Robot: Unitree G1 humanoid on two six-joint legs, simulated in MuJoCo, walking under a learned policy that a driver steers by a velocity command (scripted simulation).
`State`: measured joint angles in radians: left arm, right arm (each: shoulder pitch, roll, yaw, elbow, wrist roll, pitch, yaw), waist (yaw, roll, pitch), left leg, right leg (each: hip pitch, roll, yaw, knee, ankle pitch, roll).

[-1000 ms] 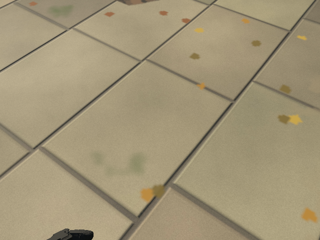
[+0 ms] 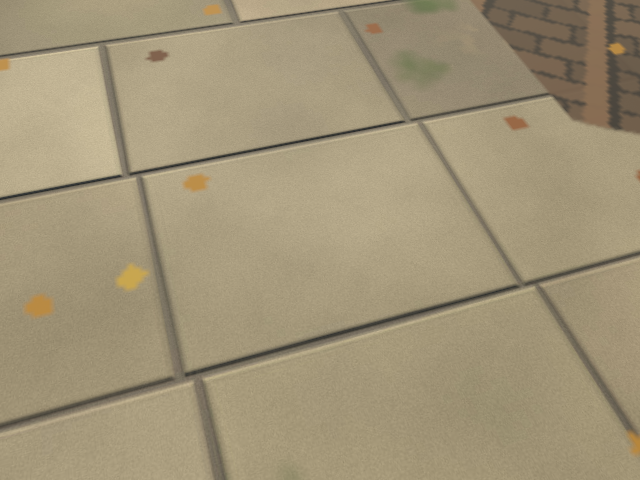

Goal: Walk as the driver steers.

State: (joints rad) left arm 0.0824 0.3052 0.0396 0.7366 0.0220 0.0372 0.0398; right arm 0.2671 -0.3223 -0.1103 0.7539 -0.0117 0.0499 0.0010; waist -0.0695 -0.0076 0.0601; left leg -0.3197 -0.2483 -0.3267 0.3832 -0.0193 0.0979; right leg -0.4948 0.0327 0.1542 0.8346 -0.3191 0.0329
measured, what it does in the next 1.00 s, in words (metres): walks ahead: right foot, then left foot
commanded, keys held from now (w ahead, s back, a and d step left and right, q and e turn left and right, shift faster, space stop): shift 0.56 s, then w+shift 0.44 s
